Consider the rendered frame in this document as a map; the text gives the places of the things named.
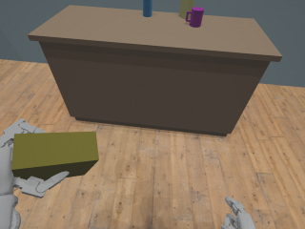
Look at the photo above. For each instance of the robot right hand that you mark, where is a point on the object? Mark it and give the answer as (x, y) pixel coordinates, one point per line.
(242, 220)

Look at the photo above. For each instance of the robot left forearm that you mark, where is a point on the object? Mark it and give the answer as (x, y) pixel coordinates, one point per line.
(9, 216)

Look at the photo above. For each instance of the robot left hand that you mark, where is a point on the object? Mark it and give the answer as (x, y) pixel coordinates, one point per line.
(33, 186)

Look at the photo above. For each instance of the table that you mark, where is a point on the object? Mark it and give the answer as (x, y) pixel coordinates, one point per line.
(118, 67)

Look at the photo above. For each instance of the sponge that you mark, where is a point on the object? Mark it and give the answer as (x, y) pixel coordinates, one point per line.
(44, 155)

